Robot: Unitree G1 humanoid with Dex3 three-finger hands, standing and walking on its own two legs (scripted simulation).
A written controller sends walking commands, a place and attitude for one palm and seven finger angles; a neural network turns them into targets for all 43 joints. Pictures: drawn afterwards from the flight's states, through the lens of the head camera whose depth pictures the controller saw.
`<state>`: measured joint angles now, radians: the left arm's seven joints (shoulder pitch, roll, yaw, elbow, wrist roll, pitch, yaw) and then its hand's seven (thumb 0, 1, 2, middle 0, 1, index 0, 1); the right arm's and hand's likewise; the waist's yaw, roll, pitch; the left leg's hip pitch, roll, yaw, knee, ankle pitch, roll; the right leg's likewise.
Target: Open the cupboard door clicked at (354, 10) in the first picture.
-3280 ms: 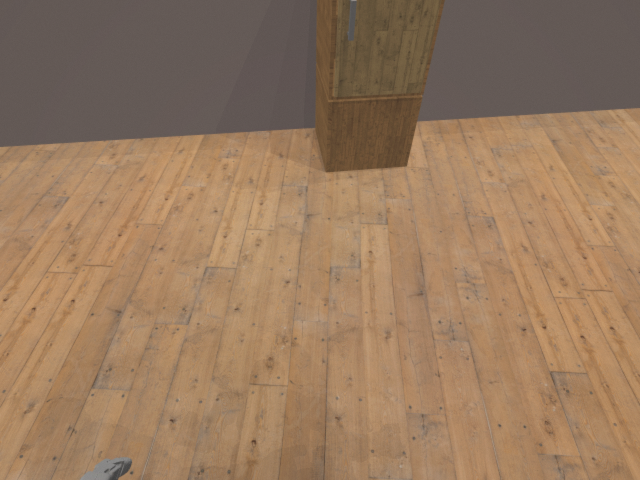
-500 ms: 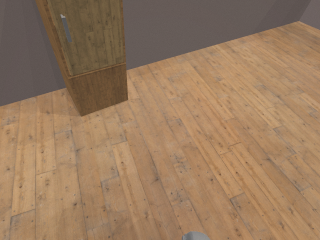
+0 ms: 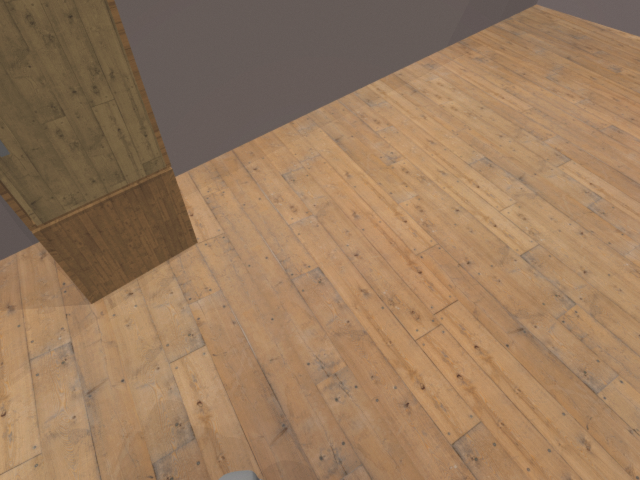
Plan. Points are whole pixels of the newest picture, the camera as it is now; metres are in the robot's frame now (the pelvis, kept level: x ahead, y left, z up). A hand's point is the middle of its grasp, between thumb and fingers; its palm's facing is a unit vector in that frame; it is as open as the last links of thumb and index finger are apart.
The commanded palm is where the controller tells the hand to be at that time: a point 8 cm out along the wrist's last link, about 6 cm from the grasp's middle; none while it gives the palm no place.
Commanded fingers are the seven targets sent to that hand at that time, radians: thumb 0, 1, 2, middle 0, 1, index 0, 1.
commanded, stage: walk to a spot facing it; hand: left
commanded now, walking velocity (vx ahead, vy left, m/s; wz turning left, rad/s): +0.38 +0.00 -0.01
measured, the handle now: out of the picture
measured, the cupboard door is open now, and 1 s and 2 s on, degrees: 0 0 0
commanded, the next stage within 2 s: turn to face it in 0.52 s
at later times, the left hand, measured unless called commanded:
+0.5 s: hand (176, 417) +0.24 +0.23 -0.17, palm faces -0.01 -0.99 -0.16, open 7.4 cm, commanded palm none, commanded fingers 0.00 0.90 0.90 -0.20 -0.30 -0.20 -0.30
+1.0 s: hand (256, 274) +0.50 +0.14 -0.15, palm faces -0.03 -0.98 -0.19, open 7.2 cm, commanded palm none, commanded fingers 0.00 0.90 0.90 -0.20 -0.30 -0.20 -0.30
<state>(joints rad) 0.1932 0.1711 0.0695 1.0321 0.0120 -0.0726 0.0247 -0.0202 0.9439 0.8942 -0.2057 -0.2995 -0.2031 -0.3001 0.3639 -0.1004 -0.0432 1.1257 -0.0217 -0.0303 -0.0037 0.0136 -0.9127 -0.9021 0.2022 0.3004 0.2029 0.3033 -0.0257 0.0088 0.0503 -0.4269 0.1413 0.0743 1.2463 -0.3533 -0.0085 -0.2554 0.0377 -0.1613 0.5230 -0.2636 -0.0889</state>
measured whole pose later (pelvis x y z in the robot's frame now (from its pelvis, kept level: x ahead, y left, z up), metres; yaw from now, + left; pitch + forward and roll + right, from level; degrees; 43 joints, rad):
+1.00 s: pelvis +0.37 -0.02 +0.00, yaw -2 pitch +0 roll +0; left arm 0.10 0.13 0.04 0.97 0.02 -0.03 0.04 -0.02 0.93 0.89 -0.21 -0.30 -0.20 -0.30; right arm 0.27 -0.15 -0.06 1.05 -0.02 0.03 0.01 0.01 -0.92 -0.90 0.20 0.30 0.20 0.30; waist -0.04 0.01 0.06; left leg -0.46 0.11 0.10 1.04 -0.42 -0.06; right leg -0.27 -0.10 -0.29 0.51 -0.22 -0.04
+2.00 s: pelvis +0.37 -0.04 +0.01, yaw +32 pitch -1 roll +1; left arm 0.22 0.19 0.03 0.90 0.03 0.02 0.02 0.01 0.90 0.89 -0.21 -0.30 -0.20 -0.30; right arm 0.18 -0.27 -0.09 0.95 -0.02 0.09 0.03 0.01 -0.91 -0.90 0.20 0.30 0.20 0.30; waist 0.00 0.01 0.08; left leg -0.41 0.04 0.02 0.93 -0.43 -0.08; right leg -0.20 -0.13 -0.19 0.53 -0.30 0.01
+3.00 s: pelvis +0.42 +0.07 +0.01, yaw +45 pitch +0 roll +0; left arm 0.52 0.08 0.01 1.16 0.03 -0.06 0.03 0.01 0.90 0.89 -0.20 -0.30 -0.20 -0.30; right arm 0.21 -0.19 -0.06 1.06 -0.02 0.02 0.04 0.01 -0.92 -0.90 0.20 0.30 0.20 0.30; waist 0.05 0.03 0.06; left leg -0.53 0.10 0.08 0.78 -0.17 -0.02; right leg 0.07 -0.07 -0.17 0.29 -0.35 0.04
